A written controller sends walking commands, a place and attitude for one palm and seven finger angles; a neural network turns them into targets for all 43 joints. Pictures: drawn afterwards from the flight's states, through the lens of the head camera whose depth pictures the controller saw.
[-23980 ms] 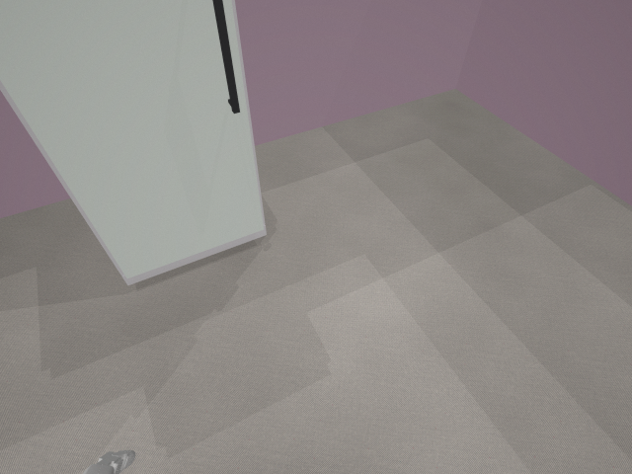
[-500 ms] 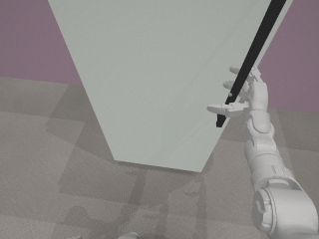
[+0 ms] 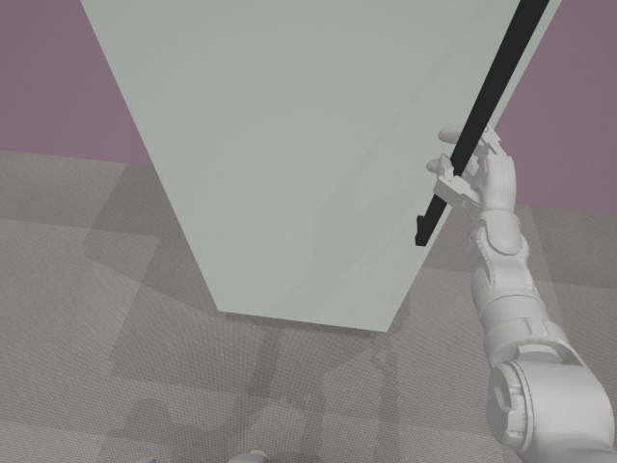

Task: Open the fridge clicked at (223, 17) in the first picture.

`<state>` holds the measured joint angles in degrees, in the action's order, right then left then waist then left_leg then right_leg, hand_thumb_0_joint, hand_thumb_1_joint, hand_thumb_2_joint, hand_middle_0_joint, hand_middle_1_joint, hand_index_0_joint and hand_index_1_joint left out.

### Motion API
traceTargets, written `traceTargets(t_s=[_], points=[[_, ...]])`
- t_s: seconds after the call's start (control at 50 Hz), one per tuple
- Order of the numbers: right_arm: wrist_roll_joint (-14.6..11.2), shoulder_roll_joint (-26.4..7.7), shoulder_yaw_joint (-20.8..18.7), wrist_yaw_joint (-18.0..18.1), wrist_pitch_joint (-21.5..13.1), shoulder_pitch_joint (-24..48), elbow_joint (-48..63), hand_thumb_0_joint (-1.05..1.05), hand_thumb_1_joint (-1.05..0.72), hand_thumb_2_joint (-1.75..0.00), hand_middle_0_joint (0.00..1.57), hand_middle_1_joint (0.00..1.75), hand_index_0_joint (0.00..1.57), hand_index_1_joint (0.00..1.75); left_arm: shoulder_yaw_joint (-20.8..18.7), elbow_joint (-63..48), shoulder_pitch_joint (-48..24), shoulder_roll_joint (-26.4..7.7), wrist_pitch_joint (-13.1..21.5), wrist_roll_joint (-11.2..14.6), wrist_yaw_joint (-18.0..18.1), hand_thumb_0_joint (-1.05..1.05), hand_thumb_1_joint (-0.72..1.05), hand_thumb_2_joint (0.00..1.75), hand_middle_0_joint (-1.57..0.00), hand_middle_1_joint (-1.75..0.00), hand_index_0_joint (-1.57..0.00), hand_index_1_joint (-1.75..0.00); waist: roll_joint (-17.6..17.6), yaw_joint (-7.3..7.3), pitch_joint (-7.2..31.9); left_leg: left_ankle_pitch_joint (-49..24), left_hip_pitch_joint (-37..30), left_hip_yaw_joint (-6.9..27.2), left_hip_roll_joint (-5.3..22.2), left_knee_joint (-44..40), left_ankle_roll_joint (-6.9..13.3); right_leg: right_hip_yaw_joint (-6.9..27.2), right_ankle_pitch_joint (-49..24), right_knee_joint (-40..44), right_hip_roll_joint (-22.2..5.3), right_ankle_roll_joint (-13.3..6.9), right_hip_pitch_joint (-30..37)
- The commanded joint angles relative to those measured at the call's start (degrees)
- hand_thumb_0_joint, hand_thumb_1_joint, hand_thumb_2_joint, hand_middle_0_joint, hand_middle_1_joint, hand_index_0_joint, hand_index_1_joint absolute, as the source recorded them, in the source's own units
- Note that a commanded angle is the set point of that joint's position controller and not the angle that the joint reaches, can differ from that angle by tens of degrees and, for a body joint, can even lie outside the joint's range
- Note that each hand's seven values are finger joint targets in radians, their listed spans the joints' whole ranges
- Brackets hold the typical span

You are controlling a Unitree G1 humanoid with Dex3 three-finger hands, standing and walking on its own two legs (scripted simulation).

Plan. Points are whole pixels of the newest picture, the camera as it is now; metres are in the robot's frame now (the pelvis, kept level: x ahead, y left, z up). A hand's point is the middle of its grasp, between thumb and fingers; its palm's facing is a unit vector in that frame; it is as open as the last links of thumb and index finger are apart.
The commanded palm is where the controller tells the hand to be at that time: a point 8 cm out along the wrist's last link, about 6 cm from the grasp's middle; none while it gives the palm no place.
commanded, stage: grip the handle and tug to test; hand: right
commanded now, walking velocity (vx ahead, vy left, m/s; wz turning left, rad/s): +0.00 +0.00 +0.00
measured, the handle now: (462, 138) +0.52 -0.13 +0.14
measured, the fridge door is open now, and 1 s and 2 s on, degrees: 0 0 28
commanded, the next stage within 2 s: pull the door a little, standing still in 0.70 s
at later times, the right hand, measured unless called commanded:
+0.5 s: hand (441, 179) +0.47 -0.10 +0.11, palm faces -0.02 +1.00 +0.01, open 5.2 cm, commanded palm +0.43 -0.16 +0.11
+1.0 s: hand (442, 182) +0.46 -0.10 +0.11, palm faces -0.02 +1.00 +0.00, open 5.5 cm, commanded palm +0.41 -0.16 +0.11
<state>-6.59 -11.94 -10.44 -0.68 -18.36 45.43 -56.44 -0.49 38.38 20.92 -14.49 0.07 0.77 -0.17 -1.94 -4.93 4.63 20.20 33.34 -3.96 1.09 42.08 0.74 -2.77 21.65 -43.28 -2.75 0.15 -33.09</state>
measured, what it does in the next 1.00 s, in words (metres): stands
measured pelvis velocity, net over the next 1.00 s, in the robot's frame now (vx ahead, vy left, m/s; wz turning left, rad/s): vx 0.03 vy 0.00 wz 0.02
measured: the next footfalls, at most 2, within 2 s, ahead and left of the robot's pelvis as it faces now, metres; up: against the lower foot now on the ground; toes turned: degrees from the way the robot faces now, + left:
none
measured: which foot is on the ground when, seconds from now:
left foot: down 0.00-1.00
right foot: down 0.00-1.00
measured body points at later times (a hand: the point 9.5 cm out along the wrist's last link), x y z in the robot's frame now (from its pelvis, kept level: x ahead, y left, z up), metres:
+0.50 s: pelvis +0.00 +0.00 +0.00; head +0.06 +0.00 +0.45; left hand +0.03 +0.26 -0.12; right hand +0.46 -0.16 +0.11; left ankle +0.00 +0.11 -0.71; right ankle -0.01 -0.12 -0.71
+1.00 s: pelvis +0.03 +0.00 +0.01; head +0.08 +0.01 +0.45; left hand +0.11 +0.25 -0.11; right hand +0.46 -0.16 +0.11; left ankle +0.00 +0.11 -0.71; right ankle -0.01 -0.12 -0.71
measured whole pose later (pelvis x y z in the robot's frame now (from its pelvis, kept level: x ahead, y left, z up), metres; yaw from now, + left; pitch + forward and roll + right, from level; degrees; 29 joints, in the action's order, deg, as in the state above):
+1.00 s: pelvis +0.03 +0.00 +0.01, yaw +1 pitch +11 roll +1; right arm -6.8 -8.8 -8.6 -0.5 -10.6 32.7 -37.7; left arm -0.8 35.2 18.9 -13.6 -1.4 0.8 -0.6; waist -2.3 -3.5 5.8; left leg 21.1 28.6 -3.0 0.6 38.5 0.3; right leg -3.5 22.9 -40.0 -2.9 0.1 -28.0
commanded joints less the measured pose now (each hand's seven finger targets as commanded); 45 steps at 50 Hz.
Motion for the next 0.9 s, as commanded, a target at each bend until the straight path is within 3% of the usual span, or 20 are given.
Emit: traceTargets(t_s=[0.0, 0.1, 0.16, 0.2, 0.26, 0.28, 0.3, 0.34, 0.44, 0.46, 0.5, 0.56, 0.58, 0.64, 0.66, 0.74, 0.78, 0.82, 0.84, 0.88], points=[[0.6, -3.9, 3.2, -1.3, -4.0, 28.9, 13.0, 0.0, -0.9, -0.9, 0.45, 1.4, 0.45, 1.4, -2.9, -4.5, 4.7, -7.7, 1.6, 0.0, 0.3, 0.0, 0.9, 0.9, -0.2, -0.3, -0.2, -0.3, 0.8, -2.39, 21.5, -21.8, -7.1, 1.2, -2.9, -3.7, 0.4, 2.6, -19.3, 3.4, 2.6, -1.3, 13.3], [0.8, -7.9, 0.1, -1.1, -3.4, 30.7, 8.6, 0.0, -0.9, -0.9, 0.45, 1.4, 0.45, 1.4, -2.7, -4.0, 5.4, -8.3, 1.2, -0.1, 0.7, 0.0, 0.9, 0.9, -0.2, -0.3, -0.2, -0.3, 5.4, -2.92, 19.2, -20.4, -8.3, 1.7, -2.7, -4.5, 0.0, 2.4, -15.1, 3.7, 3.0, -1.8, 9.0], [0.8, -8.4, 0.1, -1.5, -3.3, 32.2, 7.4, 0.0, -0.9, -0.9, 0.45, 1.4, 0.45, 1.4, -2.3, -4.1, 4.9, -8.1, 1.2, 0.0, 0.9, 0.0, 0.9, 0.9, -0.2, -0.3, -0.2, -0.3, 2.3, -2.98, 18.8, -18.4, -7.3, 2.0, -2.5, -4.7, 0.0, 2.3, -13.2, 3.9, 3.1, -1.6, 8.6], [0.4, -9.8, -2.1, -1.4, -3.8, 30.9, 7.5, 0.0, -0.9, -0.9, 0.45, 1.4, 0.45, 1.4, -2.5, -4.3, 5.3, -8.2, 1.4, -0.2, 0.9, 0.0, 0.9, 0.9, -0.2, -0.3, -0.2, -0.3, 2.5, -2.08, 21.5, -19.9, -8.6, 2.0, -2.7, -4.1, 0.2, 2.3, -15.2, 3.4, 3.2, -1.7, 9.5], [0.1, -8.5, -1.0, -1.9, -4.4, 29.4, 8.9, 0.0, -0.9, -0.9, 0.45, 1.4, 0.45, 1.4, -2.4, -4.8, 4.9, -7.9, 1.4, 0.0, 0.7, 0.0, 0.9, 0.9, -0.2, -0.3, -0.2, -0.3, 1.4, -1.74, 22.5, -21.4, -8.7, 1.7, -2.8, -3.6, 0.3, 2.3, -17.2, 3.3, 2.9, -1.4, 10.5], [0.0, -7.8, -0.8, -2.0, -4.4, 28.9, 8.4, 0.0, -0.9, -0.9, 0.45, 1.4, 0.45, 1.4, -2.3, -5.0, 4.8, -7.8, 1.4, 0.0, 0.5, 0.0, 0.9, 0.9, -0.2, -0.3, -0.2, -0.3, 1.4, -1.64, 21.8, -20.5, -8.3, 1.6, -2.9, -3.7, 0.3, 2.2, -16.3, 3.4, 3.0, -1.3, 10.1], [-0.1, -7.6, -0.7, -1.9, -4.3, 28.6, 7.7, 0.0, -0.9, -0.9, 0.45, 1.4, 0.45, 1.4, -2.4, -4.9, 5.2, -8.0, 1.4, -0.1, 0.5, 0.0, 0.9, 0.9, -0.2, -0.3, -0.2, -0.3, 4.0, -2.03, 20.9, -20.8, -8.8, 1.5, -2.9, -3.9, 0.2, 2.3, -16.3, 3.5, 2.9, -1.6, 9.3], [-0.2, -9.7, -2.9, -1.9, -4.3, 24.9, 8.8, 0.0, -0.9, -0.9, 0.45, 1.4, 0.45, 1.4, -2.6, -5.7, 4.8, -8.2, 1.4, 0.0, 0.4, 0.0, 0.9, 0.9, -0.2, -0.3, -0.2, -0.3, 2.6, -0.54, 22.5, -21.5, -10.3, 1.9, -2.9, -3.8, 0.2, 1.7, -16.2, 3.6, 3.1, -1.5, 9.1], [-0.4, -10.2, -3.4, -2.2, -3.7, 20.6, 11.6, 0.0, -0.9, -0.9, 0.45, 1.4, 0.45, 1.4, -2.6, -6.7, 4.3, -8.1, 1.0, 0.2, 0.3, 0.0, 0.9, 0.9, -0.2, -0.3, -0.2, -0.3, 3.8, 0.31, 21.7, -22.3, -12.1, 1.8, -2.9, -4.0, 0.3, 1.2, -16.5, 4.2, 2.9, -1.5, 8.3], [-0.4, -9.3, -2.6, -2.3, -3.4, 20.1, 13.2, 0.0, -0.9, -0.9, 0.45, 1.4, 0.45, 1.4, -2.6, -7.1, 4.1, -8.0, 1.0, 0.2, 0.2, 0.0, 0.9, 0.9, -0.2, -0.3, -0.2, -0.3, 2.1, 0.43, 22.2, -22.8, -12.4, 1.8, -2.9, -3.9, 0.4, 1.1, -17.2, 4.3, 3.0, -1.5, 8.9], [-0.4, -9.4, -2.9, -2.2, -2.9, 16.6, 14.9, 0.0, -0.9, -0.9, 0.45, 1.4, 0.45, 1.4, -2.8, -7.5, 4.1, -8.0, 0.9, 0.2, 0.1, 0.0, 0.9, 0.9, -0.2, -0.3, -0.2, -0.3, 3.3, 1.02, 22.3, -24.6, -13.6, 1.6, -3.0, -3.8, 0.5, 1.0, -19.4, 4.3, 2.8, -1.5, 9.3], [-0.7, -5.8, -0.2, -1.9, -1.8, 12.9, 19.6, 0.0, -0.9, -0.9, 0.45, 1.4, 0.45, 1.4, -2.8, -8.5, 3.2, -7.5, 1.0, 0.5, -0.3, 0.0, 0.9, 0.9, -0.2, -0.3, -0.2, -0.3, 0.8, 1.46, 22.3, -26.2, -13.0, 1.2, -3.1, -3.6, 0.6, 1.0, -22.7, 4.3, 2.4, -1.2, 11.6], [-0.8, -4.8, 0.4, -1.8, -1.4, 12.2, 21.0, 0.0, -0.9, -0.9, 0.45, 1.4, 0.45, 1.4, -3.0, -8.5, 3.4, -7.5, 1.0, 0.4, -0.4, 0.0, 0.9, 0.9, -0.2, -0.3, -0.2, -0.3, 1.9, 1.32, 22.7, -26.9, -13.1, 0.9, -3.2, -3.5, 0.5, 1.1, -23.9, 4.3, 2.2, -1.2, 12.2], [-0.8, -5.0, -0.1, -1.2, -0.2, 6.6, 24.4, 0.0, -0.9, -0.9, 0.45, 1.4, 0.45, 1.4, -3.3, -8.9, 3.1, -7.5, 1.1, 0.5, -0.6, 0.0, 0.9, 0.9, -0.2, -0.3, -0.2, -0.3, 2.8, 2.15, 22.8, -29.2, -14.5, 1.0, -3.2, -3.5, 0.4, 0.7, -26.8, 4.3, 2.0, -1.3, 12.8], [-0.8, -3.4, 1.5, -1.3, 0.0, 7.0, 27.3, 0.0, -0.9, -0.9, 0.45, 1.4, 0.45, 1.4, -3.3, -9.2, 2.9, -7.3, 1.2, 0.5, -0.7, 0.0, 0.9, 0.9, -0.2, -0.3, -0.2, -0.3, 2.1, 1.76, 23.3, -30.2, -14.7, 0.9, -3.1, -3.6, 0.3, 0.7, -28.3, 4.4, 1.9, -1.3, 13.8], [-0.9, -4.9, -0.2, -1.0, 1.9, 2.2, 30.4, 0.0, -0.9, -0.9, 0.45, 1.4, 0.45, 1.4, -3.4, -9.4, 2.7, -7.1, 1.0, 0.5, -0.7, 0.0, 0.9, 0.9, -0.2, -0.3, -0.2, -0.3, 2.6, 2.82, 22.8, -34.2, -17.3, 1.1, -2.9, -3.6, 0.2, 0.4, -32.3, 4.5, 1.9, -1.4, 13.7], [-1.0, -3.8, 0.7, -1.0, 2.7, 1.2, 33.0, 0.0, -0.9, -0.9, 0.45, 1.4, 0.45, 1.4, -3.4, -9.6, 2.3, -6.8, 1.0, 0.5, -0.7, 0.0, 0.9, 0.9, -0.2, -0.3, -0.2, -0.3, 2.4, 2.69, 22.9, -35.6, -17.5, 1.0, -2.9, -3.7, 0.2, 0.5, -34.7, 4.5, 1.7, -1.4, 15.1], [-0.6, -3.9, 1.7, -0.3, 3.6, 9.7, 30.8, 0.0, -0.9, -0.9, 0.45, 1.4, 0.45, 1.4, -3.2, -8.0, 2.9, -7.0, 0.6, 0.5, -0.2, 0.0, 0.9, 0.9, -0.2, -0.3, -0.2, -0.3, 2.5, 0.19, 19.8, -35.4, -14.9, 1.0, -2.9, -4.5, -0.1, 0.9, -34.0, 4.1, 1.6, -1.3, 15.3], [-0.1, -6.5, -0.3, -0.1, 3.9, 10.6, 28.9, 0.0, -0.9, -0.9, 0.45, 1.4, 0.45, 1.4, -3.5, -7.3, 3.5, -7.4, 0.2, 0.3, 0.1, 0.0, 0.9, 0.9, -0.2, -0.3, -0.2, -0.3, 3.4, 0.16, 20.0, -34.8, -14.8, 1.2, -3.0, -4.3, -0.1, 1.1, -33.1, 3.9, 1.7, -1.4, 15.0], [-0.1, -4.1, 0.7, -0.5, 4.3, 6.9, 28.6, 0.0, -0.9, -0.9, 0.45, 1.4, 0.45, 1.4, -3.3, -8.0, 2.8, -6.8, 0.2, 0.1, 0.1, 0.0, 0.9, 0.9, -0.2, -0.3, -0.2, -0.3, 2.6, 1.13, 20.8, -35.4, -15.7, 1.0, -2.7, -4.2, 0.0, 0.8, -33.6, 4.2, 2.1, -1.4, 15.1]])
